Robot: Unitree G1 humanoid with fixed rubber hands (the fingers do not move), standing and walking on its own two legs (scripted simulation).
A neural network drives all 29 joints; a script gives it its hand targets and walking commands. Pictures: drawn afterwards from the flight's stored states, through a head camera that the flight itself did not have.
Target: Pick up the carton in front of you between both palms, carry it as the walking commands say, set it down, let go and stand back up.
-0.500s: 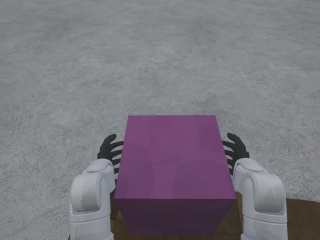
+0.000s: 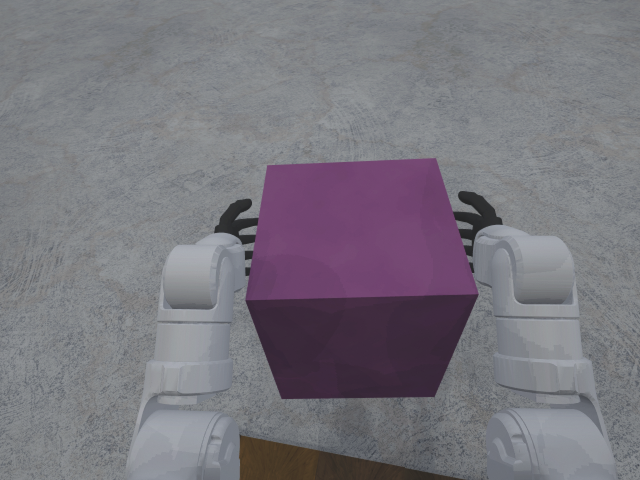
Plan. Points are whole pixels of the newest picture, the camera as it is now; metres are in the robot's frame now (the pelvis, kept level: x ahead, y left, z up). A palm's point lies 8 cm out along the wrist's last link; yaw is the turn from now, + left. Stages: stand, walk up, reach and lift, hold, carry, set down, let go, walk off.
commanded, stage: carry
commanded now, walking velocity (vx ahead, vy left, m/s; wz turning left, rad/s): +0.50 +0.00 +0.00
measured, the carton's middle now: (354, 285) +0.35 +0.00 +0.05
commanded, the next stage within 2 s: none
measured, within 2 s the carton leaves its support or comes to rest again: neither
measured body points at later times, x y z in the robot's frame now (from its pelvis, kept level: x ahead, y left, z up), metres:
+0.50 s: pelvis +0.38 +0.01 -0.03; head +0.40 +0.01 +0.42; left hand +0.67 +0.14 +0.03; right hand +0.65 -0.16 +0.04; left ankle +0.39 +0.05 -0.76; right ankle +0.25 -0.11 -0.65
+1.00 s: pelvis +0.72 -0.05 -0.03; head +0.75 -0.06 +0.42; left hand +1.08 +0.12 +0.07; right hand +1.10 -0.18 +0.06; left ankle +0.68 +0.08 -0.67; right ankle +0.78 -0.10 -0.76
